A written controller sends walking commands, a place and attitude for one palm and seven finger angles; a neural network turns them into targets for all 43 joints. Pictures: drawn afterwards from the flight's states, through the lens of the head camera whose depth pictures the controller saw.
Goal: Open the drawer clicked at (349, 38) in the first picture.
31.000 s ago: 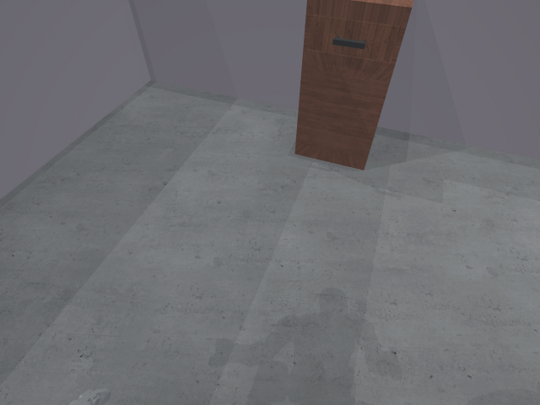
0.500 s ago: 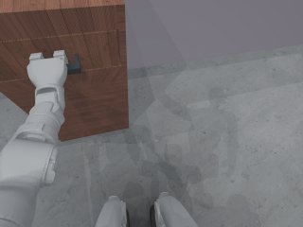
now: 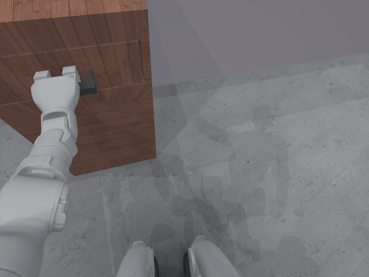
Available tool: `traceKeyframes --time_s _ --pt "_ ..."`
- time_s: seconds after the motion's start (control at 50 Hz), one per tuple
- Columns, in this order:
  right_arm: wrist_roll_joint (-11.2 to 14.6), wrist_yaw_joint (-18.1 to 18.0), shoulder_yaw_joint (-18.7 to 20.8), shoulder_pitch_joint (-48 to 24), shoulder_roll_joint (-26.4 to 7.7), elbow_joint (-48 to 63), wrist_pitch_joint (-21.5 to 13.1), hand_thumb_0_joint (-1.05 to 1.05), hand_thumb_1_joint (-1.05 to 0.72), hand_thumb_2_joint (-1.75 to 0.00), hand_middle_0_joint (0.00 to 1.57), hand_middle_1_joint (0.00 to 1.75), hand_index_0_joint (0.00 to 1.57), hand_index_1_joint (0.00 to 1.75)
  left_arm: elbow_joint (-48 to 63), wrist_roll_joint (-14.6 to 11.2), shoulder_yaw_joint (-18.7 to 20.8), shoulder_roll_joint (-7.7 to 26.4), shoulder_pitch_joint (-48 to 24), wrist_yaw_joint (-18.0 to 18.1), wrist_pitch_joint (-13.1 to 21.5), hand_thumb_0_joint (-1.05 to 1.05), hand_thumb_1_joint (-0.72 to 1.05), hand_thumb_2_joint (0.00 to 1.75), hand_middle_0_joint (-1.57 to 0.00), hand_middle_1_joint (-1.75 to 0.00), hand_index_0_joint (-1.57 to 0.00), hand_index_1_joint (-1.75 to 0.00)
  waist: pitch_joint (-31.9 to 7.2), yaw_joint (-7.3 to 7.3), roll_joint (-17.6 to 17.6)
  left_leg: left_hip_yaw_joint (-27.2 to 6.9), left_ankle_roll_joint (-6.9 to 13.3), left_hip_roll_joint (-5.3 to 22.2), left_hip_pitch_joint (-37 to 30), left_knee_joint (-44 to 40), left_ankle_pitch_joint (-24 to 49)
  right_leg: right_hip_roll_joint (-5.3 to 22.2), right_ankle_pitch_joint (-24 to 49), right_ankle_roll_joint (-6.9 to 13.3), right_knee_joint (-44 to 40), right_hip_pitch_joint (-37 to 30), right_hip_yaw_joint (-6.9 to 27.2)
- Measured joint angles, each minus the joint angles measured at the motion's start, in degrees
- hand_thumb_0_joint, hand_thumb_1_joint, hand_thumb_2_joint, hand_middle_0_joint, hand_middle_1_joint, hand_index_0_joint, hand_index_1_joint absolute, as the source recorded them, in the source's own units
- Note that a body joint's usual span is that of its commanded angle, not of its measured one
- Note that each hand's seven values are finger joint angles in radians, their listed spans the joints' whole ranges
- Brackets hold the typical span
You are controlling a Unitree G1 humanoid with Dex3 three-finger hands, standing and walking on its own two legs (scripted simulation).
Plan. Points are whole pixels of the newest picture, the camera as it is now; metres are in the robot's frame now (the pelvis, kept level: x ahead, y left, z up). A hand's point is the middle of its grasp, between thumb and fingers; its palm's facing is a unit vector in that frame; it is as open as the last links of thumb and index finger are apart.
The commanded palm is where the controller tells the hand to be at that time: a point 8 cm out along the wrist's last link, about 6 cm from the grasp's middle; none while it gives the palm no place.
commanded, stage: pull the drawer open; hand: left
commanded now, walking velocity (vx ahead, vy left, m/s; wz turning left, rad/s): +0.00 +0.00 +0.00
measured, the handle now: (64, 84) +0.56 +0.22 +0.00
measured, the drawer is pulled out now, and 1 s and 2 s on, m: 0.00 0.00 0.00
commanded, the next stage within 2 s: none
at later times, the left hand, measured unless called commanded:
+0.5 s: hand (67, 110) +0.50 +0.22 -0.02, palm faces -0.04 -0.03 -1.00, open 5.5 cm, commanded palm +0.49 +0.22 +0.03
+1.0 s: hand (66, 107) +0.51 +0.23 -0.02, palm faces -0.05 +0.00 -1.00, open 5.4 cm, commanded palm +0.50 +0.22 +0.03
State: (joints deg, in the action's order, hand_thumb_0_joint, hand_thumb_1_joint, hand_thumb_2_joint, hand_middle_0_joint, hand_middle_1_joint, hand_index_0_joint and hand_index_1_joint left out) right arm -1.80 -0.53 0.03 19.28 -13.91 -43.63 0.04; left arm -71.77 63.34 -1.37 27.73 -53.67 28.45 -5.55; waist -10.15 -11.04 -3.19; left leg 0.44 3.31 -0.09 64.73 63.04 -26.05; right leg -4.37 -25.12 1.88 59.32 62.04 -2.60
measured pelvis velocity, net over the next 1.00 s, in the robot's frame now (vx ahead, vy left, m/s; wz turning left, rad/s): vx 0.00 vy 0.00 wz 0.00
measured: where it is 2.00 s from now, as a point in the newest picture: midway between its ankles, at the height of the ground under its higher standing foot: outside the picture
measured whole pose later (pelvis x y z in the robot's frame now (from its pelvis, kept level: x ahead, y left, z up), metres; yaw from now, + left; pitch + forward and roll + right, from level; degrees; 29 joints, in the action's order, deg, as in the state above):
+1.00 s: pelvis +0.00 +0.00 +0.00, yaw +0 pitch +27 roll -3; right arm -2.1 -0.3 0.8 19.8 -14.3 -44.4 0.5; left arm -72.9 64.0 -0.6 28.0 -53.5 28.9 -4.9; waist -10.2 -11.4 -3.1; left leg 0.6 3.5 -0.2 64.2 62.8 -26.2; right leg -4.3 -25.2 1.7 59.2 61.6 -2.3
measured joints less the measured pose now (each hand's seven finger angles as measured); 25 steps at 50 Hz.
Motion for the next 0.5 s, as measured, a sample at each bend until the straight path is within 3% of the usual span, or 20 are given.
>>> traceKeyframes --time_s 0.14,0.26,0.5 --pt "0.25 0.51 1.01 0.55 0.17 0.23 0.51 0.00 -0.90 -0.89 0.21 0.30 0.20 0.30 4.54 -1.07 0.30 -0.69 4.42 -1.02 0.43 0.00 0.77 0.80 -0.36 -1.35 -0.38 -1.34 -0.04 1.13 0.05 1.16 0.25 0.32 -2.64 -1.87 -0.29 -0.35 0.12 -0.30 -1.72 -2.17 1.33" --pt "0.28 1.09 2.03 0.62 0.43 -0.17 1.19 0.00 -0.90 -0.89 0.21 0.30 0.20 0.30 8.66 -1.33 0.23 -2.96 9.32 0.13 0.77 0.00 0.77 0.80 -0.34 -1.35 -0.38 -1.34 -0.77 2.74 0.09 1.82 0.49 0.29 -5.58 -3.50 -1.18 -0.40 -0.57 -0.58 -3.27 -4.90 2.19" --pt "0.27 1.78 2.96 -2.73 1.20 0.92 3.30 0.00 -0.90 -0.89 0.21 0.30 0.20 0.30 14.01 -0.90 -1.56 -6.99 15.54 1.45 -1.42 0.00 0.77 0.80 -0.33 -1.35 -0.37 -1.35 -1.36 4.85 0.59 2.04 0.57 -0.10 -10.97 -6.49 -2.06 -0.16 -1.46 -0.93 -6.61 -10.43 2.79"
